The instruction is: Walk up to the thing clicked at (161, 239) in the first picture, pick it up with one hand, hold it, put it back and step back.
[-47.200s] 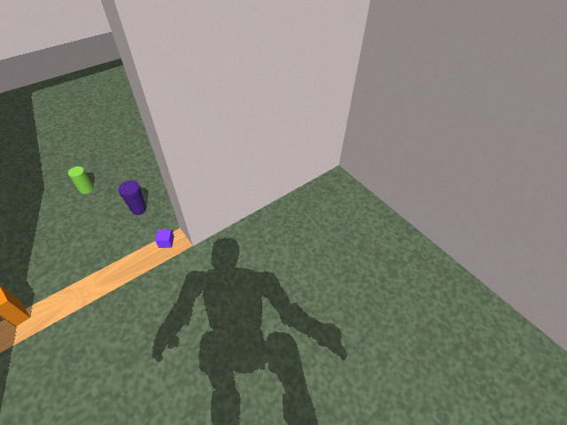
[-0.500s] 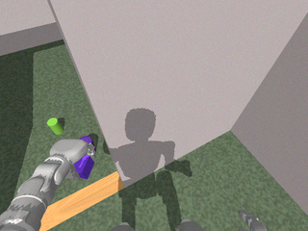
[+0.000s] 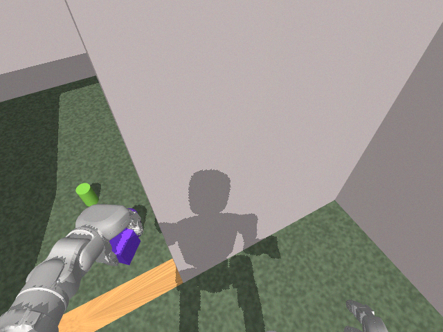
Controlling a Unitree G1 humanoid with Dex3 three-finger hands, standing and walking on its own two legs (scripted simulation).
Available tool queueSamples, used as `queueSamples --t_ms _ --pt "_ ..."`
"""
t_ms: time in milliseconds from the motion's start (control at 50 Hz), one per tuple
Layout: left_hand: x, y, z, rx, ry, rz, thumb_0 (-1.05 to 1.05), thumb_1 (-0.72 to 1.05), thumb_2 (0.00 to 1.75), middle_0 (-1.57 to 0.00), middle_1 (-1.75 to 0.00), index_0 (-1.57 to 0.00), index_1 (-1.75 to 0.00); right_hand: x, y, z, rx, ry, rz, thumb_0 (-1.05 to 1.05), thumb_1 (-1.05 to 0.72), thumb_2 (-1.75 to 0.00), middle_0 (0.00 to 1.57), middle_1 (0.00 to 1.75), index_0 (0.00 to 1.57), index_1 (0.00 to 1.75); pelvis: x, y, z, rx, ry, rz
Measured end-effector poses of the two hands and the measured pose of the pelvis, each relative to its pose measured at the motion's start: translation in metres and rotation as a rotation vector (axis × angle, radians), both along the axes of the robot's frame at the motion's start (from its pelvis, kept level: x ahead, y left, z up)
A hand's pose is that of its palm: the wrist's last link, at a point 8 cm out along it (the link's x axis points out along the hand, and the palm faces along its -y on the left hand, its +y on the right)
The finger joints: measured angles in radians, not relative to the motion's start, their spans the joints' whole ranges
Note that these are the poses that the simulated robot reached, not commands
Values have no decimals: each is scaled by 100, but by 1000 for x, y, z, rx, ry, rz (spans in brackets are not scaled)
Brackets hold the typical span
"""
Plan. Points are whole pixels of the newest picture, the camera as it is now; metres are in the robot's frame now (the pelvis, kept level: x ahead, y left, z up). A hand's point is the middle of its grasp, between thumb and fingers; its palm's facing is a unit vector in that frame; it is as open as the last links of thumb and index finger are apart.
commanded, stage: hold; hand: left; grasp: from above
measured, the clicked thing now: (119, 244) +0.31 +0.22 -0.09
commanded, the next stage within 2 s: crouch in 1.34 s
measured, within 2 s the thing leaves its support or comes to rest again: neither
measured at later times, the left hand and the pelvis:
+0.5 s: hand (109, 254) +0.27 +0.21 -0.03, palm faces -0.47 +0.01 -0.88, open 8.0 cm; pelvis -0.02 -0.01 +0.01, yaw +0 degrees
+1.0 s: hand (103, 248) +0.27 +0.22 -0.01, palm faces -0.47 +0.01 -0.88, open 8.0 cm; pelvis -0.02 +0.00 +0.01, yaw -1 degrees
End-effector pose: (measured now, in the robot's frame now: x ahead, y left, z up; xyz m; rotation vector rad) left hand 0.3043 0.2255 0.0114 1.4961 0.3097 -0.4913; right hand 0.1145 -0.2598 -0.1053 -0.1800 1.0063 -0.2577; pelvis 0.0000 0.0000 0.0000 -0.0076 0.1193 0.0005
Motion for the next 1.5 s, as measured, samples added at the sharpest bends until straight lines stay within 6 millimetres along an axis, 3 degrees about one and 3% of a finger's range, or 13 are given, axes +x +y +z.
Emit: queueSamples --t_ms 660,1100,1500 --pt "-34 -9 24 10 -19 -16 -1 30 24 -80 -28 -90 -28 -1 2 12 12 -88 25 1 -92 -90 20 30 20 30 -23 -5 8 14 -79 -6" --pt "-22 -4 42 -6 -29 -11 -1 30 24 -80 -27 -91 -26 12 9 21 3 -101 25 1 -92 -90 20 30 20 30 -14 -1 17 12 -103 -12" --pt "-12 -3 39 -8 -12 -16 0 29 24 -81 -28 -92 -24 23 8 24 -8 -69 16 1 -92 -90 20 30 20 30 -3 -1 21 11 -96 -9"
